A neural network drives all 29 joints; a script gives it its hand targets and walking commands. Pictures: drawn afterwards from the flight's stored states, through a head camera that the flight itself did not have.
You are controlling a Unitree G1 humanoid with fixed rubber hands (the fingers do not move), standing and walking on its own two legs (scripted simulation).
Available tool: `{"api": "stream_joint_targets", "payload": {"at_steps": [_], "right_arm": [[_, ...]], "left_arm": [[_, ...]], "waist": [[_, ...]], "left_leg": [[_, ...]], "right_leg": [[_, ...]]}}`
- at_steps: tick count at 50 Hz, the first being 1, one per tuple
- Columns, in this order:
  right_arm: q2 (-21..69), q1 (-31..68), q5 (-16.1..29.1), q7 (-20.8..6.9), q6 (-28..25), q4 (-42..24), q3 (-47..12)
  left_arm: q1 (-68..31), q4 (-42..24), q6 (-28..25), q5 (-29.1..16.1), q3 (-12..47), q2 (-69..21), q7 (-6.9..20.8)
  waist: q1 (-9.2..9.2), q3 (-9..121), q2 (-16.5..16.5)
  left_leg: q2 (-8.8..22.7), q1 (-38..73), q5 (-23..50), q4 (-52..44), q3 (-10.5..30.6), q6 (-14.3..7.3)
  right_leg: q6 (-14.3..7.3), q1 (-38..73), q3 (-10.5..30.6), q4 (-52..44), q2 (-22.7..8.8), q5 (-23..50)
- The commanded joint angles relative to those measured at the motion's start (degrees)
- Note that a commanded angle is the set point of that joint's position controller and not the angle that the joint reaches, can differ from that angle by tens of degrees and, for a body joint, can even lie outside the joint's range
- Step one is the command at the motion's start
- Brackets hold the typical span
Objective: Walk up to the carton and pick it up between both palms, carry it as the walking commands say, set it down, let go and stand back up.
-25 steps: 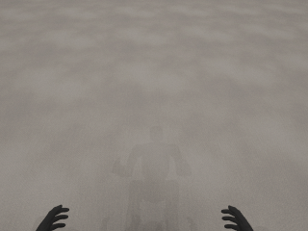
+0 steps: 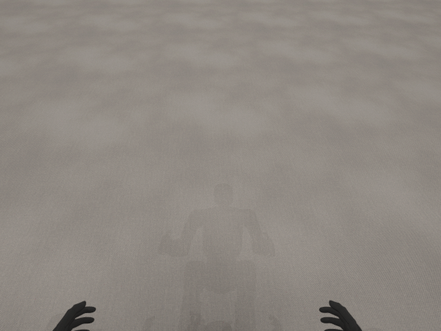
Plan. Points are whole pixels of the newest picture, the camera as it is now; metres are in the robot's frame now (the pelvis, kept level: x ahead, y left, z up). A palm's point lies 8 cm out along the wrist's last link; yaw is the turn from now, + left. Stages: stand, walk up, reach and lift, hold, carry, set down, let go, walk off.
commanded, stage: walk up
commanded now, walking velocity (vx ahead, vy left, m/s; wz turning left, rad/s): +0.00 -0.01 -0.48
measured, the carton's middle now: out of the picture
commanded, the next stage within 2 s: none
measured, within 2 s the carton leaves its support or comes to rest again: neither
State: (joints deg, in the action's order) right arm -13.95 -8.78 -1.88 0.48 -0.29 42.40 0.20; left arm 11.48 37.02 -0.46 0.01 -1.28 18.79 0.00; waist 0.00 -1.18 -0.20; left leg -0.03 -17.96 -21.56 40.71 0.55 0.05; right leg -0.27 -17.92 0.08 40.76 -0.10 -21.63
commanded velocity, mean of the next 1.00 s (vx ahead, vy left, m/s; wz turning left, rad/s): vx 0.00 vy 0.00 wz -0.49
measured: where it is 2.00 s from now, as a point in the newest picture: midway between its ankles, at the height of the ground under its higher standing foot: outside the picture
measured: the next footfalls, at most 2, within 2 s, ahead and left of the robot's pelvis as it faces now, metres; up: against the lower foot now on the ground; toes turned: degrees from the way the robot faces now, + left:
left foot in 0.80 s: -0.03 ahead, +0.11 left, +0.00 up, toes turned -11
right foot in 1.18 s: -0.18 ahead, -0.06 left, +0.00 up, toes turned -32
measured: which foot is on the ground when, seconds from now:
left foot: down 0.00-0.28, up 0.30-0.78, down 0.80-1.00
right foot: down 0.00-0.82, up 0.84-1.00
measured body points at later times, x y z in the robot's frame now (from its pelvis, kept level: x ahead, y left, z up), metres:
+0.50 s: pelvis -0.05 -0.04 +0.03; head +0.00 -0.08 +0.47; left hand +0.13 +0.20 -0.07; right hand +0.04 -0.31 -0.11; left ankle -0.06 +0.16 -0.63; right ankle -0.02 -0.11 -0.72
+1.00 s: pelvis -0.14 +0.04 +0.02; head -0.14 +0.06 +0.47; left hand +0.06 +0.25 -0.10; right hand -0.10 -0.25 -0.08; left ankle -0.07 +0.11 -0.72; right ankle -0.18 -0.07 -0.62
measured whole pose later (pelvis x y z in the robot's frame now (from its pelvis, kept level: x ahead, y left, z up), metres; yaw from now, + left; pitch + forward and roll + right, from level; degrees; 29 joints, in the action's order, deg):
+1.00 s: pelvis -0.14 +0.04 +0.02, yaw -23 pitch -4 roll +0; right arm -14.0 -7.5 -0.1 1.6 4.2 42.2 0.6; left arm 15.5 39.5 5.0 0.0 -2.8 16.4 0.8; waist 0.0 -3.6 -1.8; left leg 3.3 -11.4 -13.6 29.3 -11.8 -2.3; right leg 1.7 -29.6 1.3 72.0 1.6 -15.3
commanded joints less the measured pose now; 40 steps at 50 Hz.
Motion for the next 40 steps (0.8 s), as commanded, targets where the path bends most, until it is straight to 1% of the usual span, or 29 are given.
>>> {"api": "stream_joint_targets", "payload": {"at_steps": [1,2,3,4,5,6,8,9,10,11,12,13,14,15,16,17,19,20,23,25,29,33,34,35,36,37,38,39,40], "right_arm": [[-13.6,-2.6,0.1,1.1,3.1,-5.5,5.2],[-13.9,-2.8,0.1,1.1,3.4,-5.3,5.2],[-14.3,-2.1,0.1,1.2,3.5,-5.3,5.2],[-14.3,-0.9,0.1,1.3,3.5,-5.6,5.2],[-14.1,-0.1,0.1,1.2,3.5,-5.5,5.1],[-13.7,0.8,0.0,1.2,3.3,-5.3,4.9],[-13.0,2.0,-0.2,1.2,3.0,-4.5,4.8],[-12.7,2.9,-0.1,1.0,3.1,-4.5,4.7],[-11.5,3.7,0.1,0.8,3.2,-5.1,4.3],[-8.9,2.7,0.3,0.5,3.0,-6.0,3.8],[-5.9,1.9,0.5,0.5,3.2,-7.7,3.1],[-6.5,3.2,1.5,0.7,3.4,-8.0,3.5],[-7.9,4.3,1.0,0.4,3.4,-7.7,3.8],[-7.9,5.8,0.9,0.1,3.6,-7.4,3.7],[-8.5,4.9,1.0,-0.1,3.8,-6.3,3.9],[-8.6,4.0,1.2,-0.4,3.8,-5.3,3.8],[-7.6,3.9,1.4,-0.5,3.4,-5.7,3.4],[-7.6,3.8,1.5,-0.4,3.2,-5.8,3.2],[-7.0,4.4,1.9,-0.4,3.3,-5.9,2.9],[-6.6,4.4,2.1,-0.2,3.5,-5.9,2.7],[-6.4,4.5,2.5,-0.1,3.8,-5.6,2.7],[-6.3,3.9,2.7,0.1,4.0,-5.0,2.6],[-6.1,2.7,2.7,0.1,3.9,-4.5,2.6],[-5.9,0.6,2.6,0.2,3.9,-3.6,2.6],[-6.2,-2.3,2.5,0.5,3.8,-2.4,2.7],[-7.4,-3.7,2.2,0.7,3.9,-1.5,3.1],[-10.1,-4.6,1.9,0.8,4.0,-1.1,3.7],[-14.6,-3.7,1.0,1.0,4.5,-1.4,4.6],[-14.3,3.0,0.8,1.2,4.8,-3.2,4.0]], "left_arm": [[-1.3,-4.2,2.9,1.1,-2.7,5.3,0.7],[-1.6,-4.4,3.3,1.0,-2.9,4.8,0.7],[-0.9,-4.2,3.6,1.0,-3.2,4.6,0.8],[0.1,-3.8,3.9,1.0,-3.5,4.8,0.9],[0.2,-3.8,4.1,1.1,-3.5,4.8,1.2],[0.2,-3.7,4.1,1.1,-3.2,4.5,1.5],[2.1,-2.6,3.5,0.8,-2.8,3.6,1.9],[4.4,-1.5,3.2,0.9,-2.8,3.5,2.0],[6.7,-0.7,2.7,1.3,-2.8,4.5,2.0],[8.7,-0.2,2.1,1.8,-3.3,8.2,1.7],[10.7,-1.1,1.8,1.8,-4.1,13.0,1.6],[11.0,-1.3,2.2,0.9,-4.0,12.8,1.1],[10.0,-0.8,2.3,0.9,-3.6,10.5,1.0],[8.0,-0.9,2.5,1.0,-2.8,9.1,0.7],[6.0,-1.3,2.5,0.8,-2.6,8.2,0.5],[5.2,-0.9,2.4,0.7,-2.6,7.5,0.2],[8.7,0.7,2.1,0.6,-3.1,6.9,0.1],[10.1,1.3,1.9,0.5,-3.5,7.0,0.0],[13.8,2.5,1.8,0.4,-4.2,7.5,-0.1],[14.9,2.9,1.9,0.5,-4.5,7.9,-0.1],[12.7,2.7,2.5,1.0,-4.9,8.5,-0.2],[9.4,1.9,3.2,1.7,-4.9,9.0,-0.2],[8.0,1.4,3.3,1.8,-4.8,8.9,-0.1],[5.7,0.8,3.5,1.7,-4.5,8.7,-0.2],[2.7,-0.1,3.5,1.5,-4.1,8.1,-0.1],[1.9,-1.0,3.2,1.4,-3.4,6.3,-0.1],[3.0,-2.0,3.1,1.4,-3.0,4.7,0.1],[2.9,-3.0,3.4,1.4,-3.1,2.9,0.2],[3.3,-2.3,4.3,2.0,-3.8,2.8,0.3]], "waist": [[2.96,4.2,7.9],[3.00,3.4,10.9],[2.50,2.7,12.3],[1.64,1.7,11.1],[0.96,-0.2,9.6],[0.27,-1.5,9.1],[-1.35,-1.9,8.2],[-2.63,-1.3,7.2],[-3.99,-0.2,4.2],[-4.22,2.4,-8.0],[-4.72,4.8,-21.2],[-4.88,6.4,-18.2],[-4.25,6.1,-11.3],[-2.96,3.4,-9.3],[-1.90,1.8,-7.3],[-1.43,1.8,-6.8],[-2.60,6.0,-6.9],[-3.14,7.9,-6.6],[-4.49,11.2,-7.3],[-4.69,12.2,-8.7],[-3.95,10.0,-9.7],[-2.70,7.1,-10.3],[-1.98,6.8,-10.3],[-0.23,6.7,-9.3],[2.10,6.7,-7.9],[3.01,6.1,-5.0],[2.72,5.8,5.2],[2.37,3.6,19.1],[-0.68,-2.7,15.3]], "left_leg": [[16.6,13.0,23.9,-10.9,7.1,-6.0],[20.5,12.9,26.9,-14.1,10.2,-8.6],[24.1,11.7,29.0,-16.6,12.0,-10.9],[25.3,9.6,27.5,-18.0,11.6,-11.8],[24.6,6.9,25.6,-18.5,10.1,-11.5],[23.1,5.2,24.8,-18.0,7.7,-10.6],[19.6,3.4,27.4,-15.2,3.2,-7.0],[17.3,1.9,26.3,-12.4,0.2,-5.2],[14.3,-0.2,21.3,-6.1,-2.8,-3.9],[6.8,-4.7,8.1,6.9,-8.7,-1.3],[-0.3,-16.0,-14.0,22.8,-7.1,1.4],[0.3,-15.9,-15.4,32.2,-1.8,0.8],[1.7,-15.8,-10.3,32.1,0.5,0.5],[2.0,-14.6,-6.4,30.5,1.7,0.6],[2.4,-13.3,-2.5,28.8,2.0,1.0],[1.8,-12.7,-0.8,27.0,1.1,1.6],[0.8,-12.9,-0.7,22.1,0.6,2.7],[0.5,-12.1,-0.8,18.9,0.6,3.0],[-1.0,-10.9,-1.9,13.5,0.4,3.2],[-1.5,-9.5,-2.8,11.0,0.1,3.1],[-1.7,-5.0,-5.0,6.4,-0.5,3.0],[-1.8,1.5,-6.2,0.0,-1.5,2.7],[-2.1,4.9,-5.4,-2.5,-2.0,2.3],[-2.4,10.1,-2.6,-7.2,-2.9,1.8],[-2.3,17.6,2.5,-14.3,-4.0,0.8],[-0.7,23.6,4.8,-19.0,-4.7,-0.5],[7.3,23.8,0.5,-24.3,2.8,-2.6],[21.6,16.1,-11.6,-31.1,13.6,-7.4],[27.0,3.7,-15.8,-33.8,10.7,-7.8]], "right_leg": [[-0.9,-14.5,4.6,2.8,-0.9,12.6],[0.0,-16.5,2.9,8.3,0.7,-1.2],[1.2,-17.4,1.9,15.7,0.9,-11.3],[2.3,-16.9,1.0,21.4,0.2,-12.0],[2.6,-15.7,0.2,22.5,-0.6,-11.0],[2.7,-13.8,-0.5,20.1,-1.4,-9.8],[2.2,-7.8,-1.9,8.2,-2.4,-5.3],[1.8,-2.9,-3.1,0.6,-1.4,-0.2],[0.7,1.7,-0.7,-7.9,-1.4,6.6],[-2.7,6.3,12.1,-16.0,-8.8,21.7],[-9.0,10.8,32.5,-19.3,-21.6,42.5],[-12.4,8.5,33.2,-18.9,-22.3,46.8],[-10.4,9.5,28.7,-19.9,-18.8,41.7],[-7.9,4.6,27.1,-22.2,-15.5,32.9],[-6.4,2.9,25.4,-23.8,-13.0,25.5],[-5.8,4.2,24.1,-23.2,-11.6,27.2],[-6.0,12.5,22.8,-20.1,-10.8,38.0],[-6.3,16.0,22.2,-19.1,-10.3,41.3],[-7.0,23.2,23.6,-19.1,-10.2,44.5],[-7.6,24.2,25.0,-19.7,-10.7,45.5],[-8.5,17.2,27.1,-22.8,-10.7,36.8],[-8.9,6.6,29.0,-26.2,-10.4,22.8],[-8.6,3.6,28.7,-26.5,-9.9,19.5],[-7.5,-1.0,26.9,-26.0,-8.5,16.1],[-5.7,-7.5,23.9,-24.6,-6.2,11.4],[-2.9,-13.8,20.0,-23.7,-2.8,4.6],[-2.2,-18.3,15.2,-15.5,0.7,-5.8],[-0.1,-21.1,4.2,5.9,5.8,-3.7],[1.8,-20.4,2.6,19.4,1.9,-3.0]]}}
